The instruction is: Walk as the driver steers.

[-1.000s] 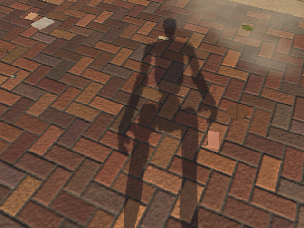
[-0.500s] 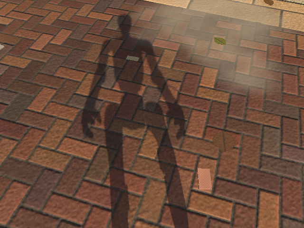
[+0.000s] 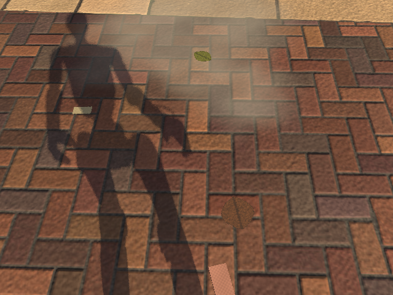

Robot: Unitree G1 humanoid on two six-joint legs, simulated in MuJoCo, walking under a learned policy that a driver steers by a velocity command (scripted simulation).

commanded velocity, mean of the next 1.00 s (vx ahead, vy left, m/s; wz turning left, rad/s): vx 0.50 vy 0.00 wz -0.59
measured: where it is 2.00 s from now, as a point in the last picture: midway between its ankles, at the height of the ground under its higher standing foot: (304, 161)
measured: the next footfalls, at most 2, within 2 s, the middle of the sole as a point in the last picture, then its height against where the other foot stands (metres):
left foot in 0.34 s outside the picture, level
right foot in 0.88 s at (282, 272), level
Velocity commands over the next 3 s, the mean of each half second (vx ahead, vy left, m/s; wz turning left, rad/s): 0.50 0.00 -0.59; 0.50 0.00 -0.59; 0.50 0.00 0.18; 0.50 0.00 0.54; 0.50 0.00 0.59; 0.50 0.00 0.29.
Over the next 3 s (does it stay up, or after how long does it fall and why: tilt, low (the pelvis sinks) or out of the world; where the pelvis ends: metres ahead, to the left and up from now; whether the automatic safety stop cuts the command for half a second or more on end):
stays up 1.57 -0.36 -0.01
